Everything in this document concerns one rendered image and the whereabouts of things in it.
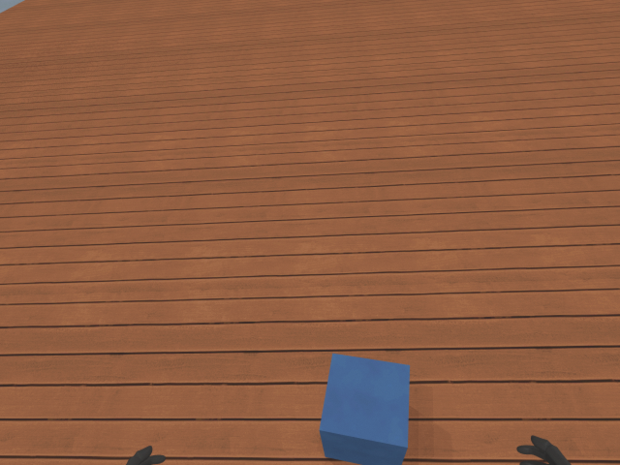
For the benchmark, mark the carton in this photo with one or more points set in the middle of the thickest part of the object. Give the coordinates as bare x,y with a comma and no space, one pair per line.
365,416

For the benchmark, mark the right robot hand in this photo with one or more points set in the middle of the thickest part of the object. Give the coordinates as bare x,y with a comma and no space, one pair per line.
544,450

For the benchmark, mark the left robot hand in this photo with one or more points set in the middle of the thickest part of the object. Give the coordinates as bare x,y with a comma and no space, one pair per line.
142,457

